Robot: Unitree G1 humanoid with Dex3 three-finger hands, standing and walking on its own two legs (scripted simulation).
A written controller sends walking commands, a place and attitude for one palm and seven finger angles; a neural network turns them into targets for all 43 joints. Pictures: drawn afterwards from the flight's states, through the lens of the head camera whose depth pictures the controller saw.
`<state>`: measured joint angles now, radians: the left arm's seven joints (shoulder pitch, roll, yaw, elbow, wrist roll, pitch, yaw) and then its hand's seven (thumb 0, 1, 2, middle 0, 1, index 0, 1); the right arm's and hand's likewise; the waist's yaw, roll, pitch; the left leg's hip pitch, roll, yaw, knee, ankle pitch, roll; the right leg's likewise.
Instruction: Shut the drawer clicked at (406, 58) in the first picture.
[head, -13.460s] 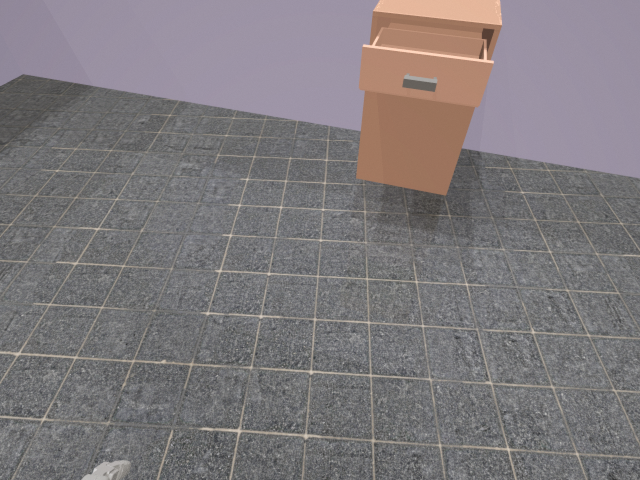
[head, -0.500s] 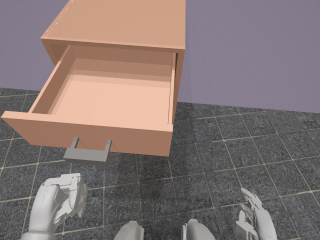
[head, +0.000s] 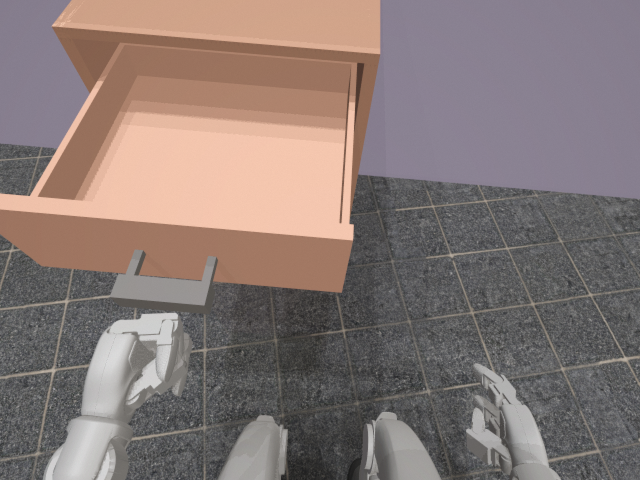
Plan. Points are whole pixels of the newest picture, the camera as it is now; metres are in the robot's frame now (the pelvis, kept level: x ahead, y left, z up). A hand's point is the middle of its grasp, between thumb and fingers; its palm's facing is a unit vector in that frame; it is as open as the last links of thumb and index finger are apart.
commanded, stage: bring the fist close to the handle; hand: left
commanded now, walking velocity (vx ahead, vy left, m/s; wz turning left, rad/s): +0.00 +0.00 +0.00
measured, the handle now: (169, 277) +0.34 +0.20 +0.04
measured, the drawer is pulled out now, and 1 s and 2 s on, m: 0.29 0.24 0.13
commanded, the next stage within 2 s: push the drawer shut in 0.28 s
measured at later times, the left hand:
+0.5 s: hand (184, 366) +0.24 +0.16 +0.03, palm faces -0.06 -1.00 -0.05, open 3.3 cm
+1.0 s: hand (196, 310) +0.30 +0.16 +0.03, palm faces -0.06 -1.00 -0.06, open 3.3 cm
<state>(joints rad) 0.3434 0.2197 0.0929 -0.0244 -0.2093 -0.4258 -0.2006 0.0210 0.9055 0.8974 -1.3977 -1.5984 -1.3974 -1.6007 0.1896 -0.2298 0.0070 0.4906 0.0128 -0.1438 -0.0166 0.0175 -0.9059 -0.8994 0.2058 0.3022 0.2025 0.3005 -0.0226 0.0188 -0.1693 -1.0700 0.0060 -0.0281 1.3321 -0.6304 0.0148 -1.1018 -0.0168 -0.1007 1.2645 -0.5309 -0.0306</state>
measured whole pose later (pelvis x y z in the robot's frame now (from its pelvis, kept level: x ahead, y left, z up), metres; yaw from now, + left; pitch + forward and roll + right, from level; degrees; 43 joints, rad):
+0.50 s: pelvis -0.01 +0.01 +0.00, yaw +0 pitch +21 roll -3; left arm 0.33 0.22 0.06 -0.03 -0.18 -0.42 -0.16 0.02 0.90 0.90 -1.40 -1.60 -1.40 -1.60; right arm 0.20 -0.24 0.02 0.46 0.01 -0.12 -0.02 0.02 -0.91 -0.90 0.21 0.30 0.20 0.30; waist -0.03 0.02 -0.18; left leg -1.08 0.00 -0.03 1.34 -0.62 0.02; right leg -1.11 -0.02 -0.10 1.26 -0.52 -0.02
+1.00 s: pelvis +0.00 +0.00 +0.00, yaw +0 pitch +22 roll -2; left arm 0.04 0.24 0.09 0.19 -0.18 -0.40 -0.15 0.03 0.87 0.93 -1.40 -1.60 -1.40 -1.60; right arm 0.20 -0.25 0.02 0.53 0.01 -0.11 -0.02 0.02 -0.91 -0.90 0.21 0.30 0.20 0.30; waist -0.04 0.02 -0.16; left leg -1.08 0.00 -0.03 1.30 -0.60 0.02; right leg -1.10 -0.02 -0.10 1.23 -0.51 -0.03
